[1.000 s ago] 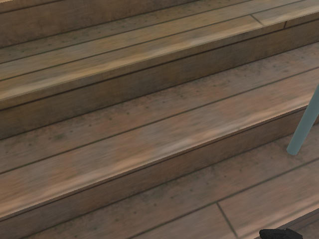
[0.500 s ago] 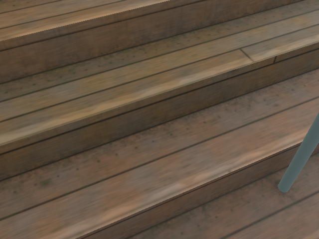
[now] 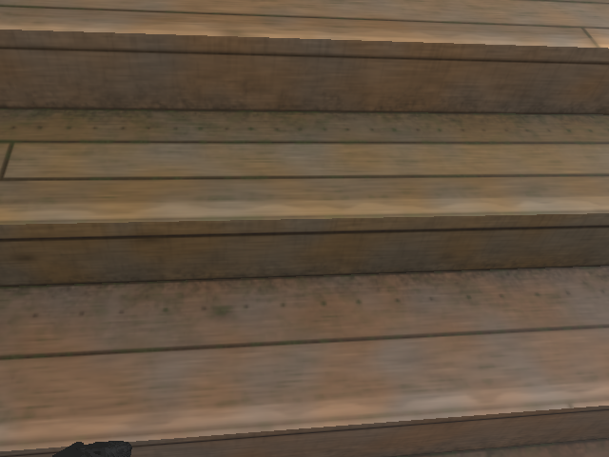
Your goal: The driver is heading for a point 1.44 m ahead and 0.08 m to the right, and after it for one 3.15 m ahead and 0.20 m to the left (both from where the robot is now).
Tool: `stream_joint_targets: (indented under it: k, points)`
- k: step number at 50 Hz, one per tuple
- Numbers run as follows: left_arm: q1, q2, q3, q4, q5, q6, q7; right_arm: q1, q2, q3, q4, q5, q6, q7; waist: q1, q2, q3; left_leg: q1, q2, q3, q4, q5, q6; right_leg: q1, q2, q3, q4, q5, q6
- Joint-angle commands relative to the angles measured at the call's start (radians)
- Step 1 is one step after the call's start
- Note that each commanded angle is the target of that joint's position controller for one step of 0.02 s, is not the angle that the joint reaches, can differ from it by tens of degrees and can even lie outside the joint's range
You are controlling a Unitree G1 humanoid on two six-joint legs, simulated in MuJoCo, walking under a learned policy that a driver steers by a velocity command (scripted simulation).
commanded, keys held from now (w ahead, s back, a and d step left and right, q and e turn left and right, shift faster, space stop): q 0.16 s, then no key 0.84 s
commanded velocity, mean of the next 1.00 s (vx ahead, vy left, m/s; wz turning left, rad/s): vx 0.00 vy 0.00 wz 0.23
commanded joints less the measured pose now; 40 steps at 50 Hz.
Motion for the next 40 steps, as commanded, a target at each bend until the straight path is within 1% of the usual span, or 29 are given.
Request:
stream_joint_targets:
  k: [1,2,3,4,9,10,11,12,13,14,15,16,17,18,19,20,21,22,23,24,25,26,27,30,31,33,35,38,40]
  points:
    - [-0.085,0.023,-0.008,-0.133,0.022,-0.022,0.007,-0.119,-0.152,-0.032,-0.126,0.021,-0.002,-0.037,0.041,0.221,-0.090,0.204,0.257,-0.313,-0.197,1.036,0.263,-0.157,0.044,0.058,0.243,0.064,0.000]
    - [-0.075,0.020,-0.013,-0.134,0.023,-0.022,0.007,-0.119,-0.150,-0.029,-0.137,0.009,0.001,-0.039,0.045,0.217,-0.115,0.222,0.260,-0.321,-0.187,1.027,0.270,-0.153,0.051,0.066,0.251,0.071,-0.009]
    - [-0.091,0.018,-0.021,-0.155,0.030,-0.024,0.005,-0.116,-0.154,-0.032,-0.144,0.008,-0.001,-0.045,0.041,0.193,-0.108,0.236,0.265,-0.339,-0.185,1.025,0.260,-0.171,0.061,0.067,0.244,0.056,-0.017]
    - [-0.106,0.019,-0.024,-0.163,0.029,-0.023,0.002,-0.109,-0.159,-0.032,-0.150,0.009,0.005,-0.050,0.031,0.174,-0.112,0.256,0.255,-0.339,-0.183,0.994,0.253,-0.182,0.066,0.064,0.224,0.058,-0.020]
    - [-0.072,-0.007,-0.046,-0.187,0.024,-0.008,0.010,-0.073,-0.162,-0.030,-0.168,0.008,0.027,-0.068,0.028,0.181,-0.098,0.249,0.215,-0.361,-0.188,0.819,0.235,-0.198,0.081,0.043,0.055,0.069,-0.019]
    - [-0.072,-0.008,-0.048,-0.192,0.024,-0.005,0.008,-0.080,-0.164,-0.027,-0.168,-0.006,0.033,-0.067,0.030,0.174,-0.095,0.226,0.201,-0.345,-0.182,0.779,0.220,-0.171,0.074,0.037,-0.020,0.074,-0.023]
    - [-0.063,-0.031,-0.053,-0.194,0.022,0.006,0.008,-0.065,-0.158,-0.020,-0.175,-0.013,0.038,-0.076,0.041,0.180,-0.082,0.183,0.186,-0.341,-0.184,0.701,0.222,-0.134,0.075,0.038,-0.099,0.096,-0.026]
    - [-0.058,-0.035,-0.056,-0.183,0.022,0.014,0.010,-0.085,-0.157,-0.017,-0.187,-0.030,0.042,-0.080,0.036,0.194,-0.087,0.151,0.191,-0.365,-0.207,0.679,0.222,-0.099,0.084,0.037,-0.078,0.087,-0.027]
    - [-0.030,-0.011,-0.044,-0.172,0.011,0.022,0.011,-0.100,-0.173,-0.017,-0.202,-0.037,0.036,-0.077,0.040,0.233,-0.100,0.155,0.213,-0.397,-0.210,0.667,0.239,-0.085,0.081,0.049,-0.019,0.047,-0.022]
    - [-0.002,0.006,-0.039,-0.167,0.007,0.025,0.011,-0.125,-0.175,-0.015,-0.213,-0.033,0.031,-0.075,0.050,0.232,-0.108,0.149,0.220,-0.411,-0.205,0.661,0.243,-0.075,0.066,0.074,-0.025,0.020,-0.023]
    - [0.008,0.013,-0.038,-0.163,0.002,0.021,0.010,-0.145,-0.163,-0.011,-0.221,-0.019,0.028,-0.071,0.052,0.228,-0.107,0.155,0.213,-0.409,-0.196,0.647,0.236,-0.073,0.054,0.075,-0.064,-0.005,-0.022]
    - [-0.009,-0.002,-0.043,-0.173,0.010,0.019,0.011,-0.139,-0.150,-0.006,-0.223,-0.010,0.026,-0.069,0.043,0.226,-0.093,0.150,0.206,-0.409,-0.188,0.661,0.228,-0.065,0.046,0.073,-0.148,-0.018,-0.025]
    - [-0.038,-0.015,-0.051,-0.187,0.016,0.009,0.010,-0.155,-0.153,-0.009,-0.220,-0.010,0.032,-0.071,0.046,0.225,-0.087,0.153,0.199,-0.399,-0.177,0.711,0.211,-0.047,0.029,0.064,-0.244,-0.037,-0.030]
    - [-0.039,-0.028,-0.057,-0.180,0.017,0.004,0.008,-0.172,-0.141,-0.005,-0.228,-0.014,0.038,-0.069,0.045,0.221,-0.096,0.142,0.186,-0.372,-0.163,0.761,0.195,0.014,0.018,0.047,-0.386,-0.047,-0.037]
    - [-0.035,-0.025,-0.055,-0.169,0.008,0.000,0.005,-0.164,-0.137,-0.007,-0.226,-0.006,0.044,-0.066,0.034,0.227,-0.103,0.140,0.172,-0.347,-0.176,0.790,0.183,0.094,0.022,0.013,-0.541,-0.051,-0.039]
    - [-0.007,-0.014,-0.045,-0.149,0.005,-0.004,0.002,-0.149,-0.141,-0.010,-0.215,0.002,0.048,-0.060,0.029,0.247,-0.107,0.137,0.166,-0.341,-0.185,0.783,0.173,0.179,0.031,-0.019,-0.693,0.025,-0.041]
    - [0.027,-0.024,-0.039,-0.124,0.000,-0.011,-0.001,-0.132,-0.131,-0.006,-0.193,0.008,0.051,-0.053,0.045,0.257,-0.099,0.124,0.146,-0.330,-0.189,0.693,0.153,0.286,0.036,-0.036,-0.915,0.168,-0.054]
    - [0.013,-0.025,-0.036,-0.113,0.003,-0.022,0.002,-0.083,-0.114,-0.003,-0.157,0.013,0.049,-0.044,0.022,0.233,-0.066,0.149,0.121,-0.313,-0.197,0.587,0.131,0.314,0.056,-0.054,-1.082,0.231,-0.059]
    - [0.002,-0.001,-0.031,-0.112,0.018,-0.031,0.002,-0.044,-0.095,-0.002,-0.132,-0.007,0.039,-0.033,-0.003,0.186,-0.052,0.140,0.085,-0.301,-0.174,0.469,0.099,0.356,0.023,-0.004,-1.161,0.313,-0.067]
    - [0.043,0.053,-0.025,-0.125,0.047,-0.041,-0.007,-0.009,-0.078,-0.002,-0.118,-0.039,0.024,-0.024,-0.013,0.038,-0.126,-0.005,0.023,-0.239,-0.057,0.106,0.030,0.549,-0.138,0.157,-1.089,0.831,-0.109]
    - [0.036,0.032,-0.035,-0.136,0.085,-0.046,-0.017,0.007,-0.042,0.001,-0.096,-0.023,0.006,-0.026,-0.020,-0.155,-0.150,-0.089,0.004,-0.201,0.010,-0.135,-0.055,0.556,-0.289,0.286,-1.083,1.014,-0.259]
    - [0.022,0.011,-0.030,-0.144,0.100,-0.055,-0.023,-0.053,-0.087,-0.010,-0.079,0.008,-0.008,-0.040,0.037,-0.156,-0.143,-0.067,0.032,-0.147,0.057,-0.132,-0.108,0.482,-0.315,0.319,-1.113,0.901,-0.345]
    - [0.004,-0.006,-0.034,-0.143,0.097,-0.056,-0.018,-0.111,-0.084,-0.013,-0.067,0.024,-0.009,-0.045,0.046,-0.109,-0.110,-0.049,0.047,-0.122,0.059,-0.066,-0.131,0.450,-0.260,0.272,-1.111,0.817,-0.342]
    - [0.067,-0.022,-0.047,-0.090,0.070,-0.049,0.002,-0.094,-0.012,0.000,0.007,0.017,0.012,-0.040,0.035,-0.088,-0.043,0.033,0.057,-0.103,-0.083,0.088,-0.141,0.402,-0.162,0.163,-1.112,0.640,-0.268]
    - [0.093,-0.032,-0.050,-0.076,0.069,-0.051,0.003,-0.080,-0.018,-0.001,0.034,0.012,0.011,-0.037,0.041,-0.091,-0.026,0.054,0.059,-0.099,-0.140,0.157,-0.132,0.398,-0.122,0.130,-1.114,0.567,-0.244]
    - [0.125,-0.022,-0.044,-0.060,0.061,-0.055,-0.002,-0.071,-0.053,-0.009,0.058,0.005,0.009,-0.037,0.054,-0.083,0.005,0.053,0.068,-0.095,-0.201,0.224,-0.116,0.401,-0.088,0.126,-1.130,0.384,-0.220]
    - [0.160,-0.037,-0.043,-0.052,0.053,-0.055,-0.006,-0.038,-0.085,-0.018,0.101,0.006,0.006,-0.039,0.078,0.001,0.009,0.027,0.077,-0.097,-0.222,0.184,-0.089,0.422,-0.061,0.116,-1.132,0.304,-0.213]
    - [0.143,-0.041,-0.038,-0.022,0.046,-0.044,0.006,-0.011,-0.051,-0.013,0.163,0.000,-0.004,-0.042,0.069,0.062,0.034,-0.007,0.076,-0.098,-0.262,0.208,-0.080,0.442,-0.052,0.089,-1.122,0.306,-0.209]
    - [0.163,-0.045,-0.035,0.000,0.052,-0.039,0.007,0.005,-0.051,-0.013,0.190,0.008,-0.011,-0.043,0.068,0.078,0.019,0.009,0.075,-0.092,-0.265,0.215,-0.074,0.455,-0.037,0.075,-1.114,0.334,-0.210]
Keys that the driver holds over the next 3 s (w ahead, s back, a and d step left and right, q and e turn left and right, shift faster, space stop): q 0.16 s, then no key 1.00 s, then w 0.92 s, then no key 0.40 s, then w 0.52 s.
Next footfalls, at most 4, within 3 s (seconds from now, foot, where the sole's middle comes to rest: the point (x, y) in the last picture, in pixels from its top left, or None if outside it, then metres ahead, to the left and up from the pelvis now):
0.46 right None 0.03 -0.16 -0.76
1.78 right None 0.28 -0.11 -0.59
2.30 left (201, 368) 0.54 0.14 -0.43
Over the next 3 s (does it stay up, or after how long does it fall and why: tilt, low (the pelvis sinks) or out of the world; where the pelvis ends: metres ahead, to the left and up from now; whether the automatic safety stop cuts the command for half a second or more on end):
stays up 0.61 -0.01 0.34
